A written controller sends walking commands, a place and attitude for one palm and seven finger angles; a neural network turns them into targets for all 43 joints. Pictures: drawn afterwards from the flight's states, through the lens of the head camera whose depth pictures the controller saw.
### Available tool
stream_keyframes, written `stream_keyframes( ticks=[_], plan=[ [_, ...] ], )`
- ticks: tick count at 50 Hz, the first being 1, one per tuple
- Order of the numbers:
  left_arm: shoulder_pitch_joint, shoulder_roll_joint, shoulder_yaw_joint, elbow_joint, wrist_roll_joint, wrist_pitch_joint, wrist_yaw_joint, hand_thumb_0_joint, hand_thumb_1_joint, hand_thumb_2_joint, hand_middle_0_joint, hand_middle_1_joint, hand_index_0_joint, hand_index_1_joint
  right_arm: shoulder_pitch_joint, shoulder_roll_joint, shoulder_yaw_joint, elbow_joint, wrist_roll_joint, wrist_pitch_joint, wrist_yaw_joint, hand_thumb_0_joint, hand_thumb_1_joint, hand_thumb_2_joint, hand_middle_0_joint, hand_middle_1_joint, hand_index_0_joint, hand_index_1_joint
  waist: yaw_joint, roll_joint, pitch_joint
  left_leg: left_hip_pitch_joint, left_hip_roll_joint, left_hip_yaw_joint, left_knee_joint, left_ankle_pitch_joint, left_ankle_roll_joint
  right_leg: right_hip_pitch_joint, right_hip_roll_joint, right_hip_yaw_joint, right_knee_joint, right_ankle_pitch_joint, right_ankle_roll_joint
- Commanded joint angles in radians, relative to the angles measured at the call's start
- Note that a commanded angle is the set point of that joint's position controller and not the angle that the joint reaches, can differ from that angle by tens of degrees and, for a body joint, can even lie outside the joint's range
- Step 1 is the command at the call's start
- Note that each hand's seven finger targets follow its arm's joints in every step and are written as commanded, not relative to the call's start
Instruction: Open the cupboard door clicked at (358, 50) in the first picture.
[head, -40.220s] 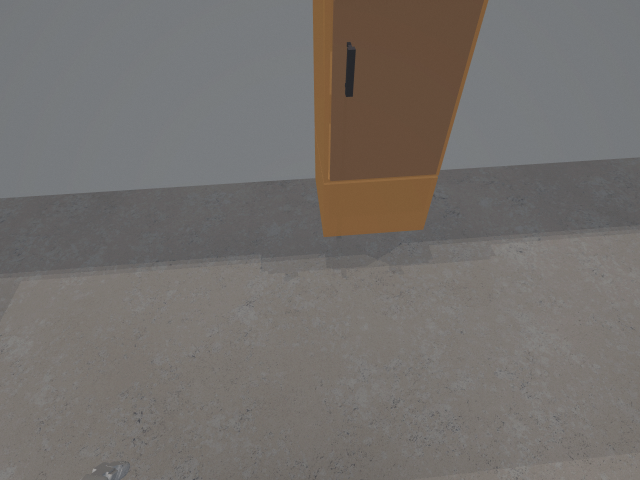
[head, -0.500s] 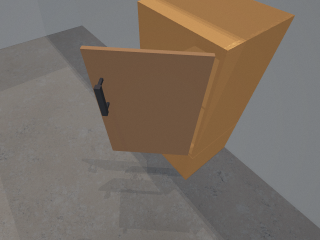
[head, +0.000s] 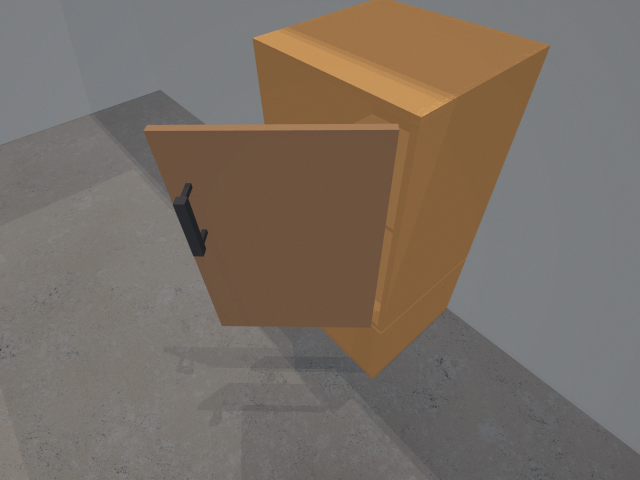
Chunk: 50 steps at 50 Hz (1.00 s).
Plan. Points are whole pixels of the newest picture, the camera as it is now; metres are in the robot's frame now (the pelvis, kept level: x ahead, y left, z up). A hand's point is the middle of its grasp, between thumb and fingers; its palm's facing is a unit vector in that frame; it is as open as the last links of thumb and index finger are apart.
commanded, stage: come to a stop and stand still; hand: left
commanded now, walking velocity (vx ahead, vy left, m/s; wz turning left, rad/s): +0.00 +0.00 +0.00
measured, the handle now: (193, 220) +0.55 +0.26 -0.01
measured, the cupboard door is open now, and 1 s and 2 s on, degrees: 47 47 47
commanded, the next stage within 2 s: look again from close up in 0.56 s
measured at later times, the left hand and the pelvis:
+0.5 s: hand out of the picture -0.05 +0.16 -0.17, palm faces +0.03 -0.99 -0.16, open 7.4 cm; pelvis -0.03 +0.00 +0.01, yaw +0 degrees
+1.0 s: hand out of the picture -0.04 +0.17 -0.17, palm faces +0.03 -0.99 -0.15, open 7.4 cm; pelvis -0.03 +0.02 +0.01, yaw +0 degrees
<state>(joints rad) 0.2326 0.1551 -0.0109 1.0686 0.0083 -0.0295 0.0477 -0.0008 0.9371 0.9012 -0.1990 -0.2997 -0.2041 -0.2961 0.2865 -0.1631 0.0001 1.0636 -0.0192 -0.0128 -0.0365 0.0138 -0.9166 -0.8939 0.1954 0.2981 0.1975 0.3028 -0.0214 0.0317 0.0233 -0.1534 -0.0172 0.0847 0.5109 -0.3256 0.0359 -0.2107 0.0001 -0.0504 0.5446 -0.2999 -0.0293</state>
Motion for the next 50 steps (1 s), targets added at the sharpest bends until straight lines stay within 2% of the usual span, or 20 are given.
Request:
stream_keyframes(
  ticks=[1, 2, 3, 7, 9, 13, 15, 18, 29, 35, 38, 43, 50],
  plan=[
    [0.062, 0.102, 0.010, -0.042, -0.001, -0.004, 0.000, 0.000, 0.900, 0.900, -0.200, -0.300, -0.200, -0.300, 0.053, -0.074, -0.007, -0.037, 0.004, -0.012, 0.006, 0.000, -0.900, -0.900, 0.200, 0.300, 0.200, 0.300, 0.006, -0.061, 0.056, -0.064, 0.107, -0.114, -0.125, 0.149, -0.005, 0.012, -0.118, 0.144, -0.141, 0.234, -0.035],
    [0.063, 0.104, 0.011, -0.044, 0.000, -0.003, -0.002, 0.000, 0.900, 0.900, -0.200, -0.300, -0.200, -0.300, 0.051, -0.079, -0.007, -0.040, 0.004, -0.011, 0.008, 0.000, -0.900, -0.900, 0.200, 0.300, 0.200, 0.300, 0.006, -0.070, 0.064, -0.068, 0.103, -0.115, -0.134, 0.115, -0.004, -0.001, -0.116, 0.153, -0.163, 0.157, -0.034],
    [0.063, 0.105, 0.011, -0.046, 0.000, -0.001, -0.004, 0.000, 0.900, 0.900, -0.200, -0.300, -0.200, -0.300, 0.046, -0.084, -0.007, -0.039, 0.003, -0.009, 0.010, 0.000, -0.900, -0.900, 0.200, 0.300, 0.200, 0.300, 0.005, -0.052, 0.077, -0.066, 0.102, -0.111, -0.144, 0.083, -0.005, -0.022, -0.115, 0.158, -0.185, 0.086, -0.035],
    [0.078, 0.111, 0.011, -0.048, 0.001, -0.004, -0.006, 0.000, 0.900, 0.900, -0.200, -0.300, -0.200, -0.300, 0.049, -0.088, -0.006, -0.032, 0.003, -0.010, 0.014, 0.000, -0.900, -0.900, 0.200, 0.300, 0.200, 0.300, 0.004, -0.071, 0.063, -0.051, 0.099, -0.112, -0.150, 0.082, -0.004, -0.027, -0.115, 0.168, -0.223, 0.039, -0.032],
    [0.086, 0.111, 0.010, -0.044, 0.002, -0.006, -0.006, 0.000, 0.900, 0.900, -0.200, -0.300, -0.200, -0.300, 0.052, -0.087, -0.005, -0.024, 0.005, -0.012, 0.013, 0.000, -0.900, -0.900, 0.200, 0.300, 0.200, 0.300, 0.004, -0.060, 0.054, -0.041, 0.104, -0.113, -0.157, 0.095, -0.003, -0.022, -0.113, 0.163, -0.227, 0.056, -0.031],
    [0.104, 0.106, 0.010, -0.033, 0.001, -0.005, -0.008, 0.000, 0.900, 0.900, -0.200, -0.300, -0.200, -0.300, 0.058, -0.090, -0.001, -0.011, 0.006, -0.013, 0.013, 0.000, -0.900, -0.900, 0.200, 0.300, 0.200, 0.300, 0.008, -0.040, 0.072, -0.068, 0.105, -0.119, -0.176, 0.061, -0.005, -0.026, -0.112, 0.161, -0.239, 0.011, -0.029],
    [0.117, 0.104, 0.008, -0.027, 0.001, -0.007, -0.007, 0.000, 0.900, 0.900, -0.200, -0.300, -0.200, -0.300, 0.063, -0.088, 0.000, -0.001, 0.008, -0.016, 0.012, 0.000, -0.900, -0.900, 0.200, 0.300, 0.200, 0.300, 0.011, -0.044, 0.054, -0.063, 0.108, -0.120, -0.177, 0.079, -0.003, -0.007, -0.111, 0.156, -0.234, 0.047, -0.026],
    [0.128, 0.095, 0.006, -0.014, 0.000, -0.005, -0.008, 0.000, 0.900, 0.900, -0.200, -0.300, -0.200, -0.300, 0.071, -0.084, 0.002, 0.013, 0.008, -0.015, 0.012, 0.000, -0.900, -0.900, 0.200, 0.300, 0.200, 0.300, 0.012, -0.044, 0.073, -0.082, 0.107, -0.121, -0.189, 0.045, -0.005, -0.021, -0.111, 0.154, -0.241, 0.004, -0.026],
    [0.158, 0.067, 0.005, 0.001, 0.002, -0.003, -0.005, 0.000, 0.900, 0.900, -0.200, -0.300, -0.200, -0.300, 0.106, -0.056, 0.002, 0.045, 0.010, -0.019, 0.008, 0.000, -0.900, -0.900, 0.200, 0.300, 0.200, 0.300, 0.021, -0.055, 0.073, -0.119, 0.112, -0.133, -0.202, 0.043, 0.000, 0.005, -0.109, 0.128, -0.223, 0.035, -0.021],
    [0.162, 0.054, 0.005, 0.004, 0.002, -0.001, -0.004, 0.000, 0.900, 0.900, -0.200, -0.300, -0.200, -0.300, 0.111, -0.052, 0.001, 0.051, 0.009, -0.022, 0.006, 0.000, -0.900, -0.900, 0.200, 0.300, 0.200, 0.300, 0.023, -0.024, 0.071, -0.126, 0.119, -0.140, -0.212, 0.046, 0.001, 0.014, -0.104, 0.119, -0.199, 0.083, -0.020],
    [0.161, 0.051, 0.006, 0.003, 0.003, 0.000, -0.004, 0.000, 0.900, 0.900, -0.200, -0.300, -0.200, -0.300, 0.111, -0.052, 0.000, 0.051, 0.009, -0.024, 0.006, 0.000, -0.900, -0.900, 0.200, 0.300, 0.200, 0.300, 0.024, -0.034, 0.079, -0.136, 0.123, -0.146, -0.223, 0.035, 0.001, 0.016, -0.102, 0.112, -0.192, 0.090, -0.018],
    [0.161, 0.045, 0.007, 0.003, 0.004, 0.001, -0.004, 0.000, 0.900, 0.900, -0.200, -0.300, -0.200, -0.300, 0.106, -0.052, -0.002, 0.050, 0.009, -0.026, 0.004, 0.000, -0.900, -0.900, 0.200, 0.300, 0.200, 0.300, 0.025, -0.024, 0.071, -0.124, 0.129, -0.151, -0.233, 0.051, 0.005, 0.021, -0.101, 0.107, -0.180, 0.121, -0.015],
    [0.161, 0.045, 0.005, 0.003, 0.006, 0.001, -0.003, 0.000, 0.900, 0.900, -0.200, -0.300, -0.200, -0.300, 0.094, -0.053, -0.003, 0.048, 0.011, -0.026, 0.004, 0.000, -0.900, -0.900, 0.200, 0.300, 0.200, 0.300, 0.023, -0.044, 0.069, -0.100, 0.127, -0.147, -0.227, 0.092, 0.006, 0.019, -0.104, 0.107, -0.185, 0.143, -0.011]
  ],
)
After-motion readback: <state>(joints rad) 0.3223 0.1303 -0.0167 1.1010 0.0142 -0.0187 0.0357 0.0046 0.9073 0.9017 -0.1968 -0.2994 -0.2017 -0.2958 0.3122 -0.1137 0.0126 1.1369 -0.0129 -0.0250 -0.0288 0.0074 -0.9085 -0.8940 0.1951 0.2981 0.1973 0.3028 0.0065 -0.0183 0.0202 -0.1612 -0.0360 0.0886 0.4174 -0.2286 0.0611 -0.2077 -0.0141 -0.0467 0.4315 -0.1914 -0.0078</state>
